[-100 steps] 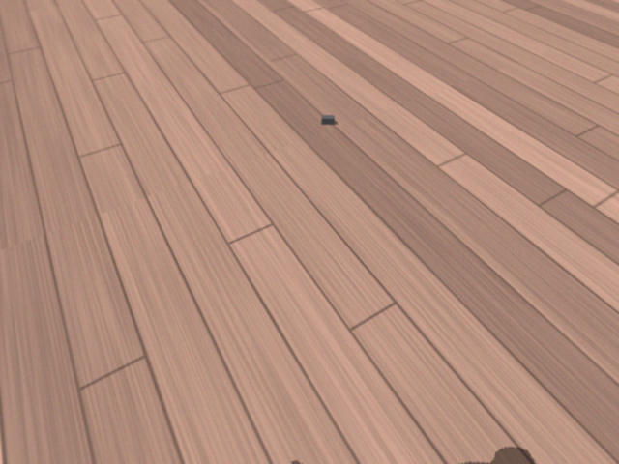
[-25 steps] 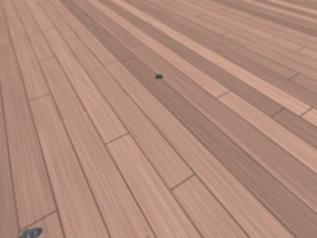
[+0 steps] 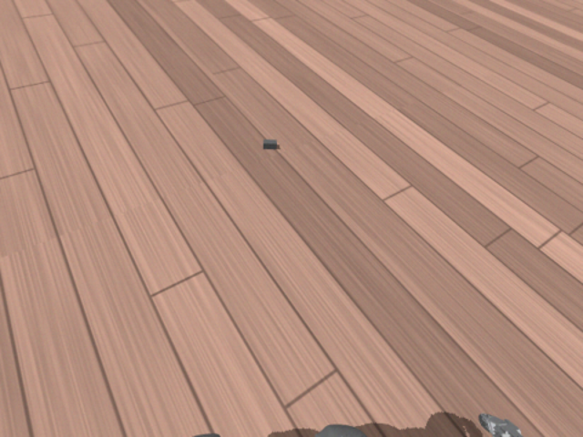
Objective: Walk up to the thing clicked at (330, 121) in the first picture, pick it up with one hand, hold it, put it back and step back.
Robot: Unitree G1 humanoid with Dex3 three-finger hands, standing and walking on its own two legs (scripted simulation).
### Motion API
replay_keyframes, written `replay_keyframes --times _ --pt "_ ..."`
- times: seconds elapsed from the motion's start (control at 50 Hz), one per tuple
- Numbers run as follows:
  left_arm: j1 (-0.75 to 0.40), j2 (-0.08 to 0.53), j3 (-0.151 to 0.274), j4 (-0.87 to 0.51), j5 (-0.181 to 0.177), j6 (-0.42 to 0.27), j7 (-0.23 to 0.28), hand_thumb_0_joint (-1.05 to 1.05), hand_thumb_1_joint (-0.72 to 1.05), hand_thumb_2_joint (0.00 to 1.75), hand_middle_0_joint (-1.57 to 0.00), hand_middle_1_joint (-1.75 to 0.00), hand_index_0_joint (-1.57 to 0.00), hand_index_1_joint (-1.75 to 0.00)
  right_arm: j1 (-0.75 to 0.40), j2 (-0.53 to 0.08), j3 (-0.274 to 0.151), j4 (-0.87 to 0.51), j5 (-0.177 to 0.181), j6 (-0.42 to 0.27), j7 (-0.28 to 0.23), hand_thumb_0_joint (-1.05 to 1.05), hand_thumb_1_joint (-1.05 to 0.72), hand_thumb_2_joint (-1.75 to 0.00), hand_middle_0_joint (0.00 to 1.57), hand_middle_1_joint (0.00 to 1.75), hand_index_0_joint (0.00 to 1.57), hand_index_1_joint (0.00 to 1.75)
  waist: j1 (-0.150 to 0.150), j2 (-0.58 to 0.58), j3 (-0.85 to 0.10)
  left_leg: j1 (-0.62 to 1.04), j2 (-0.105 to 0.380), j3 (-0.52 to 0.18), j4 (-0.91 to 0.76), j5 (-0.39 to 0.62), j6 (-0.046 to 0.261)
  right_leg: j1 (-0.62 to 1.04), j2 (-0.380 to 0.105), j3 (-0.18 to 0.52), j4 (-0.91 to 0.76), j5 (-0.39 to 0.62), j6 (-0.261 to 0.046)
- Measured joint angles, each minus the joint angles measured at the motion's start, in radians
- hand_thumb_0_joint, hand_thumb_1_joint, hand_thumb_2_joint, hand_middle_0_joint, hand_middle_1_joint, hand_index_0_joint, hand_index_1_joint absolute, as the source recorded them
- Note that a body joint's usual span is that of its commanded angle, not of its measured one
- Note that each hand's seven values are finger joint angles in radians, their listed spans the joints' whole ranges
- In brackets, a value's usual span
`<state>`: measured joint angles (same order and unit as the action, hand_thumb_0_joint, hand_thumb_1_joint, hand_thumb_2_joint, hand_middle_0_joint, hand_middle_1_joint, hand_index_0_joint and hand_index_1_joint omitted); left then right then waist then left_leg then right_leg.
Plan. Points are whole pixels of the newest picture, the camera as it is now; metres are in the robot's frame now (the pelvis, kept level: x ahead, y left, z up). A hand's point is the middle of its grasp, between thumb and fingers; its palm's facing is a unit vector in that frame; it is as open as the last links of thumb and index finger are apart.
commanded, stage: walk up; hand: left
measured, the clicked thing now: (270, 144) +1.56 +0.07 -0.74
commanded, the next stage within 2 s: none
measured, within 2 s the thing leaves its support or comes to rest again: neither
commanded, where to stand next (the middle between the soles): +1.21 -0.17 m, yaw +3 degrees
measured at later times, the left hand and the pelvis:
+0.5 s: hand (183, 307) +0.32 +0.18 -0.11, palm faces -0.01 -0.93 -0.38, open 7.3 cm; pelvis +0.26 -0.09 +0.01, yaw +0 degrees
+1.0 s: hand (212, 199) +0.60 +0.18 -0.13, palm faces -0.09 -0.94 -0.33, open 7.3 cm; pelvis +0.52 -0.10 +0.01, yaw -1 degrees
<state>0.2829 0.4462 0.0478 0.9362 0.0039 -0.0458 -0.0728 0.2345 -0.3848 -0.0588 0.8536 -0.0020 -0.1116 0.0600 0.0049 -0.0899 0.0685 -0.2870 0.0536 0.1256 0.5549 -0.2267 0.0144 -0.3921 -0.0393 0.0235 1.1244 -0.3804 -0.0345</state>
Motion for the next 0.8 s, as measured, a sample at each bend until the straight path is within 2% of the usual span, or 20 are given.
replay_keyframes --times 0.06,0.12,0.22,0.26,0.28,0.3,0.34,0.38,0.46,0.52,0.58,0.66,0.7,0.72,0.74,0.8 --pt "-0.031 0.006 0.006 -0.018 0.005 0.000 -0.019 0.01 0.91 0.90 -0.20 -0.30 -0.21 -0.30 0.042 -0.009 0.009 0.005 -0.002 0.000 -0.003 0.01 -0.90 -0.90 0.21 0.30 0.21 0.30 -0.011 0.005 -0.005 0.078 -0.001 0.009 -0.058 -0.019 -0.003 -0.095 -0.050 -0.015 -0.122 0.032 0.024" --pt "-0.065 0.010 0.012 -0.032 0.013 0.003 -0.039 0.01 0.91 0.90 -0.20 -0.30 -0.21 -0.30 0.080 -0.028 0.009 0.016 -0.003 0.001 0.000 0.01 -0.90 -0.90 0.21 0.30 0.21 0.30 -0.027 0.025 -0.006 0.140 0.006 0.006 -0.088 -0.053 -0.007 -0.140 -0.084 -0.022 -0.287 0.099 0.032" --pt "-0.097 0.019 0.029 -0.036 0.019 -0.001 -0.055 0.00 0.91 0.90 -0.20 -0.30 -0.21 -0.30 0.128 -0.060 0.000 0.050 -0.004 0.015 0.001 0.01 -0.90 -0.90 0.21 0.30 0.21 0.30 -0.047 0.067 -0.029 0.227 0.043 -0.008 -0.064 -0.156 -0.049 -0.096 -0.092 -0.052 -0.490 0.234 0.024" --pt "-0.102 0.027 0.040 -0.042 0.020 -0.012 -0.051 0.00 0.91 0.90 -0.20 -0.30 -0.21 -0.30 0.144 -0.069 -0.002 0.062 -0.005 0.023 -0.004 0.01 -0.90 -0.90 0.21 0.30 0.21 0.30 -0.043 0.085 -0.041 0.226 0.077 -0.022 0.033 -0.229 -0.048 -0.047 -0.066 -0.076 -0.511 0.237 0.020" --pt "-0.111 0.021 0.047 -0.048 0.022 -0.020 -0.042 0.00 0.91 0.90 -0.20 -0.30 -0.21 -0.30 0.138 -0.072 -0.004 0.073 -0.004 0.030 -0.010 0.01 -0.90 -0.90 0.21 0.30 0.21 0.30 -0.037 0.106 -0.032 0.189 0.105 -0.046 0.150 -0.237 -0.023 -0.046 -0.048 -0.091 -0.464 0.206 0.022" --pt "-0.115 0.014 0.049 -0.057 0.018 -0.030 -0.032 0.00 0.91 0.90 -0.20 -0.30 -0.21 -0.30 0.125 -0.070 -0.003 0.085 -0.001 0.041 -0.015 0.01 -0.90 -0.90 0.21 0.30 0.21 0.30 -0.028 0.111 -0.024 0.134 0.100 -0.086 0.290 -0.236 -0.007 -0.043 -0.042 -0.098 -0.426 0.169 0.022" --pt "-0.107 -0.009 0.037 -0.068 0.005 -0.036 -0.020 0.00 0.91 0.90 -0.20 -0.30 -0.21 -0.30 0.094 -0.070 0.001 0.099 0.003 0.055 -0.021 0.01 -0.91 -0.90 0.21 0.30 0.21 0.30 -0.010 0.118 -0.013 0.018 0.060 -0.134 0.515 -0.205 0.010 -0.005 -0.038 -0.101 -0.428 0.134 0.017" --pt "-0.085 -0.036 0.022 -0.067 -0.001 -0.035 -0.013 0.00 0.91 0.90 -0.20 -0.30 -0.21 -0.30 0.064 -0.075 0.003 0.099 0.010 0.056 -0.017 0.01 -0.91 -0.90 0.21 0.30 0.21 0.30 0.002 0.137 -0.010 -0.074 0.048 -0.136 0.582 -0.132 0.020 0.055 -0.024 -0.106 -0.490 0.135 0.012" --pt "-0.025 -0.060 0.005 -0.055 0.001 -0.034 -0.009 0.00 0.90 0.90 -0.20 -0.30 -0.21 -0.30 0.031 -0.073 0.002 0.071 0.004 0.045 0.004 0.01 -0.91 -0.90 0.21 0.30 0.21 0.30 0.016 0.154 -0.016 -0.207 0.061 -0.116 0.491 -0.020 0.005 0.164 0.010 -0.117 -0.618 0.142 -0.001" --pt "0.018 -0.059 0.005 -0.054 0.005 -0.036 -0.007 0.00 0.90 0.90 -0.20 -0.30 -0.21 -0.30 0.022 -0.065 0.001 0.060 -0.005 0.049 0.016 0.01 -0.91 -0.90 0.21 0.30 0.21 0.30 0.026 0.148 -0.019 -0.259 0.067 -0.103 0.364 0.017 -0.016 0.231 0.030 -0.126 -0.679 0.125 -0.006" --pt "0.049 -0.048 0.012 -0.057 0.010 -0.035 -0.006 0.00 0.90 0.90 -0.20 -0.30 -0.21 -0.30 0.011 -0.056 0.001 0.059 -0.014 0.054 0.023 0.01 -0.91 -0.90 0.21 0.30 0.21 0.30 0.040 0.133 -0.011 -0.265 0.068 -0.092 0.209 0.054 -0.023 0.288 0.044 -0.135 -0.703 0.088 -0.003" --pt "0.076 -0.025 0.015 -0.056 0.013 -0.024 -0.004 0.00 0.90 0.90 -0.20 -0.30 -0.21 -0.30 -0.009 -0.041 0.000 0.059 -0.014 0.051 0.026 0.01 -0.91 -0.90 0.21 0.30 0.21 0.30 0.055 0.106 0.003 -0.211 0.049 -0.071 0.050 0.100 -0.004 0.353 0.049 -0.145 -0.671 -0.006 0.014" --pt "0.091 -0.013 0.014 -0.053 0.013 -0.015 0.001 0.00 0.90 0.90 -0.20 -0.30 -0.21 -0.30 -0.013 -0.038 -0.001 0.049 -0.014 0.039 0.023 0.01 -0.91 -0.90 0.21 0.30 0.21 0.30 0.059 0.085 0.002 -0.155 0.022 -0.055 -0.002 0.115 0.017 0.362 0.034 -0.141 -0.595 -0.084 0.020" --pt "0.090 -0.007 0.014 -0.047 0.011 -0.009 0.007 0.01 0.90 0.90 -0.20 -0.30 -0.21 -0.30 -0.023 -0.031 -0.004 0.044 -0.019 0.029 0.018 0.01 -0.91 -0.90 0.21 0.30 0.21 0.30 0.057 0.057 0.012 -0.147 0.002 -0.042 0.025 0.119 0.020 0.340 0.006 -0.132 -0.500 -0.121 0.011" --pt "0.083 -0.009 0.015 -0.040 0.006 -0.001 0.014 0.01 0.90 0.90 -0.20 -0.30 -0.21 -0.30 -0.031 -0.027 -0.006 0.031 -0.024 0.021 0.012 0.01 -0.91 -0.90 0.21 0.30 0.21 0.30 0.051 0.043 0.021 -0.148 -0.007 -0.032 0.067 0.082 0.019 0.292 0.000 -0.100 -0.368 -0.122 0.002" --pt "0.057 -0.010 0.000 -0.024 0.000 0.013 0.023 0.01 0.91 0.90 -0.20 -0.30 -0.21 -0.30 -0.034 -0.009 0.001 -0.004 0.000 0.008 0.001 0.01 -0.91 -0.90 0.21 0.30 0.21 0.30 0.025 0.025 0.031 -0.102 -0.013 -0.024 0.080 0.018 0.017 0.127 0.034 -0.012 -0.048 -0.077 -0.011"
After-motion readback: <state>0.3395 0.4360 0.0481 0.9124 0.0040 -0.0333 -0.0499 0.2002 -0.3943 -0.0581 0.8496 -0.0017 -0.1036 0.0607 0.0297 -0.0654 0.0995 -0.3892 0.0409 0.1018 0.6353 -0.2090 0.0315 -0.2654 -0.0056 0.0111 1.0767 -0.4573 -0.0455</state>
